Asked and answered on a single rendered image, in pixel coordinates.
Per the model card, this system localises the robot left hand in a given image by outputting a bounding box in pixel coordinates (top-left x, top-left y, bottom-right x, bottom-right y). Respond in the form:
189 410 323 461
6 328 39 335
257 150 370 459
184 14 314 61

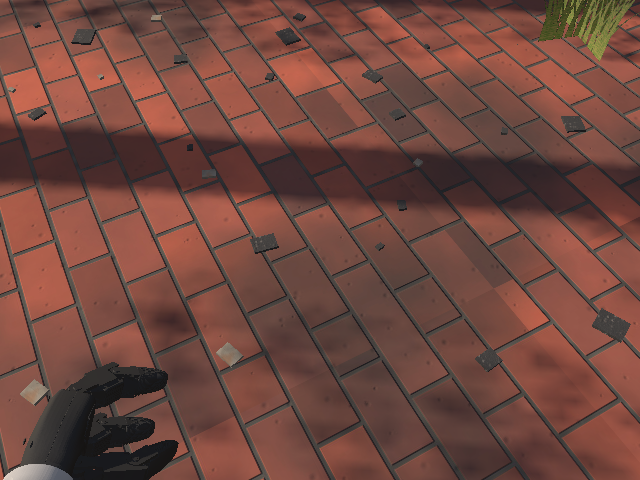
20 362 179 480

